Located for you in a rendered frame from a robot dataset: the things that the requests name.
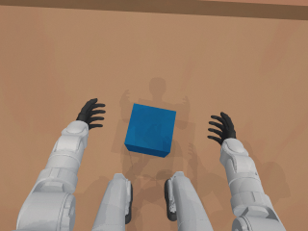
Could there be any right robot upper arm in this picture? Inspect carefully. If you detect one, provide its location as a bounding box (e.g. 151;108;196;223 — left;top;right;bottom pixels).
231;215;286;231

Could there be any right robot thigh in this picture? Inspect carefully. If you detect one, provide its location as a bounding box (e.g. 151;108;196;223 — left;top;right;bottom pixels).
167;175;214;231

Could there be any robot right forearm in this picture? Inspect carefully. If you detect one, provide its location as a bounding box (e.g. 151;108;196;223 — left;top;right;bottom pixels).
219;138;286;231

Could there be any left robot upper arm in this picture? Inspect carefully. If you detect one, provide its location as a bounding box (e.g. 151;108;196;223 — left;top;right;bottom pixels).
12;192;76;231

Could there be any carton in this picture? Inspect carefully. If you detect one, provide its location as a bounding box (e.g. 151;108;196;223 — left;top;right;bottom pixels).
124;103;176;158

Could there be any right robot hand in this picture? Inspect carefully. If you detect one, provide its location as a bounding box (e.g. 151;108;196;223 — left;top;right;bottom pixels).
207;112;236;146

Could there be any left robot foot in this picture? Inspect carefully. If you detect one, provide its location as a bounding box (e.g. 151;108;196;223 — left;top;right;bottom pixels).
125;184;133;224

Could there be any robot left forearm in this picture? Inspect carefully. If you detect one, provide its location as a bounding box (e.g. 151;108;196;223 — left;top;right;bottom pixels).
15;120;90;230

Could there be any left robot hand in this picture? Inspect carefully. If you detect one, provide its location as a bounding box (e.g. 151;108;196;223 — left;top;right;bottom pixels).
76;98;106;130

